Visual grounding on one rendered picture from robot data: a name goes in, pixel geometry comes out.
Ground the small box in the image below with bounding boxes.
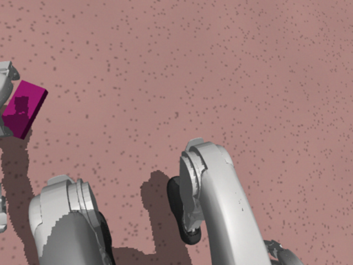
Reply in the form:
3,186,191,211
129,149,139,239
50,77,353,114
1,80,48,140

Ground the right robot hand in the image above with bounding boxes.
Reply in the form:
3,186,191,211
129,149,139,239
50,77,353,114
264,240,304,265

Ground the left robot foot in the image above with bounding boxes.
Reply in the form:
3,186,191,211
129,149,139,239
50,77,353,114
99,212,116,265

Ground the right robot foot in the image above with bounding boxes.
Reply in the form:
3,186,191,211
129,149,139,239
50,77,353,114
167,176,201,245

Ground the left robot hand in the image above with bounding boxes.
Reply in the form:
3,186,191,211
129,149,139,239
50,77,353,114
0,61,20,137

